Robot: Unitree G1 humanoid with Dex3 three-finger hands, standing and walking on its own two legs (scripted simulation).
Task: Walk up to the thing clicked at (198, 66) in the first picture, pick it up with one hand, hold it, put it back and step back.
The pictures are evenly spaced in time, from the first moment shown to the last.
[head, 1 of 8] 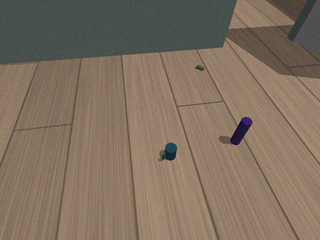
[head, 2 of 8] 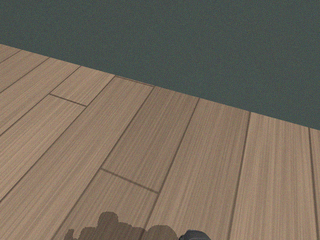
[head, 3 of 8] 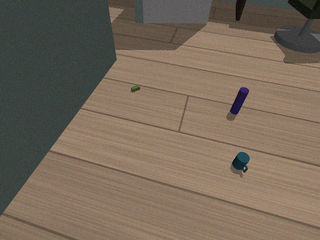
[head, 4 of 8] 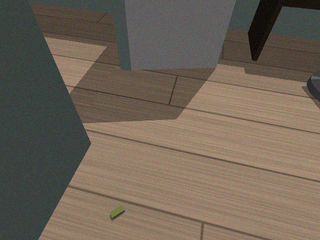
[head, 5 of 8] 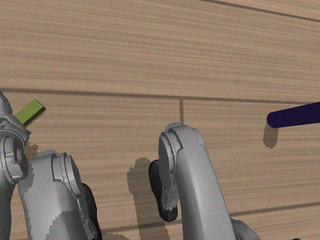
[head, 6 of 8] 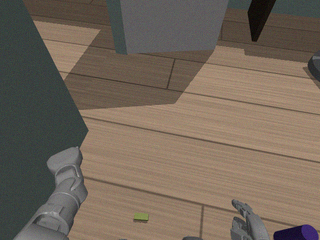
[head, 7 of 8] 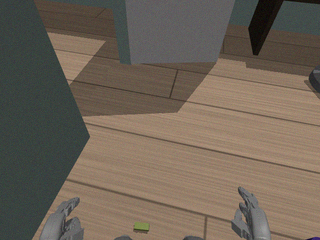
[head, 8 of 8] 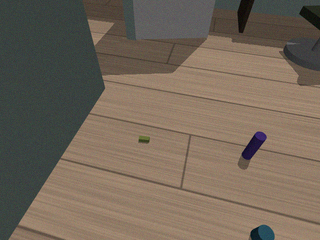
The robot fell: no
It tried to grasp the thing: yes
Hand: left
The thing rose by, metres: 0.62
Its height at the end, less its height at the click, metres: +0.00
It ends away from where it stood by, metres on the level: 0.18
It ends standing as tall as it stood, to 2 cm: yes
